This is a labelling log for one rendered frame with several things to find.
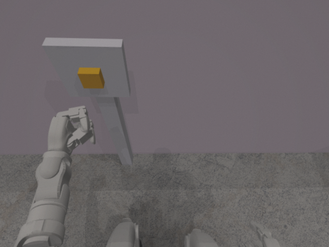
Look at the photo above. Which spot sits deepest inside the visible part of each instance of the robot left shin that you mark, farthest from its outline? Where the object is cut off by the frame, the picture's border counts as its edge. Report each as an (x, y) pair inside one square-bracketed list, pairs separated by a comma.
[(126, 220)]

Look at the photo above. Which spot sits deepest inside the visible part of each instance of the left robot hand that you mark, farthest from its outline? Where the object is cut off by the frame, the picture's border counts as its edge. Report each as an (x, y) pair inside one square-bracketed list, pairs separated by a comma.
[(61, 129)]

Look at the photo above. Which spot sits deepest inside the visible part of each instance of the robot left forearm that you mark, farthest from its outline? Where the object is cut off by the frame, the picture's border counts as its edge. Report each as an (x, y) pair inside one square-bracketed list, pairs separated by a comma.
[(45, 223)]

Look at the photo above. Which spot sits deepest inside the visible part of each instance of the robot right thigh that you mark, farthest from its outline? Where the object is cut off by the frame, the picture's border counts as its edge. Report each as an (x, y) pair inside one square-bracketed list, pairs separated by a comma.
[(199, 239)]

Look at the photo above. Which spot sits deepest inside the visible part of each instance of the button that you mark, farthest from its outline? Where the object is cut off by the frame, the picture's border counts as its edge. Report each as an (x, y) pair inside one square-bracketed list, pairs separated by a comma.
[(91, 78)]

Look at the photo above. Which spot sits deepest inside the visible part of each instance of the panel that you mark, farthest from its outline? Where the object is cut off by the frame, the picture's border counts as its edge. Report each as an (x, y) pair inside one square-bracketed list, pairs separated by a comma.
[(67, 55)]

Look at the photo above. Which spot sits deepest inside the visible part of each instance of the right robot hand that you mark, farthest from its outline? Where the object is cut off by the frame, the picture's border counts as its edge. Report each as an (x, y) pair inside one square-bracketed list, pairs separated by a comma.
[(264, 235)]

